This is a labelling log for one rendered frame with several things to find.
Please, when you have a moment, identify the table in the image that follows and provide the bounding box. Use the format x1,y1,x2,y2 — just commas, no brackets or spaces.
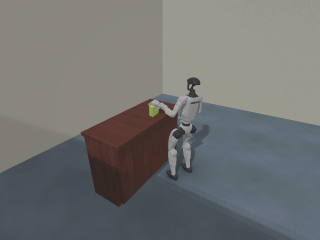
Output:
81,98,178,207

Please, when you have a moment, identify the robot head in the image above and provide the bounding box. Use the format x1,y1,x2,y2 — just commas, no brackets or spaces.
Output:
187,77,201,98

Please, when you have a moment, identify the left robot hand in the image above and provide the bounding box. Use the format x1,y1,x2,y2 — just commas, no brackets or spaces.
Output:
148,100,160,111

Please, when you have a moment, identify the robot left forearm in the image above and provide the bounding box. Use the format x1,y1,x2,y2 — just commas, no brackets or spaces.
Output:
157,102,173,116

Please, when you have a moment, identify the robot right thigh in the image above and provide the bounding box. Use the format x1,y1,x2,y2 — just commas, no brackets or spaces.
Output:
182,124,197,151

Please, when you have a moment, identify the sponge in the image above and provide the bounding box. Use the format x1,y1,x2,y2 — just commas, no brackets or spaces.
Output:
149,105,159,117

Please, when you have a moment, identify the left robot upper arm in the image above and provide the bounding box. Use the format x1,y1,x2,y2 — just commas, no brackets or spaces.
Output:
168,96,188,118

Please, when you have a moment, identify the right robot upper arm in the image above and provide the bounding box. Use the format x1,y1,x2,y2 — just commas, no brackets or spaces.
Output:
196,94,203,115

